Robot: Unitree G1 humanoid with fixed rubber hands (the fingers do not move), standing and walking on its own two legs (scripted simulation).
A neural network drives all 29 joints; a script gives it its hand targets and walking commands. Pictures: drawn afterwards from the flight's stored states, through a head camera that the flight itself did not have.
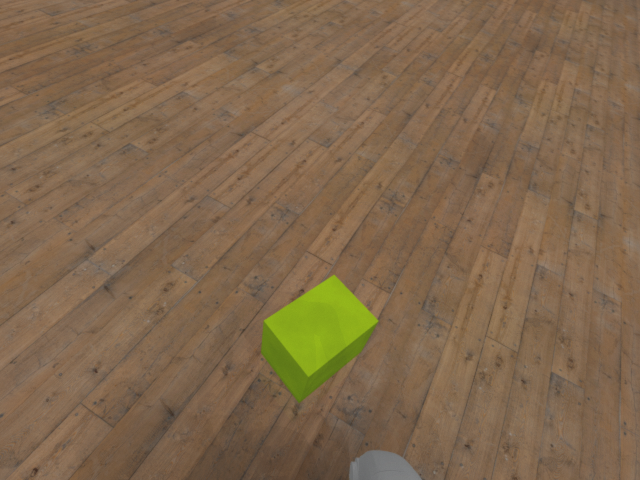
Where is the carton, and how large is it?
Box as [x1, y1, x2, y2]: [261, 275, 378, 402]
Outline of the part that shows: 334,275 268,317 263,322 261,353 299,402 361,350 378,321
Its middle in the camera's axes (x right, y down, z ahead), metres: -0.01 +0.31 +1.22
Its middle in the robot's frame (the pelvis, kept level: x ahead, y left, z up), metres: +0.59 -0.09 -0.66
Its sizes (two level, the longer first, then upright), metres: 0.274 0.202 0.228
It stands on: the floor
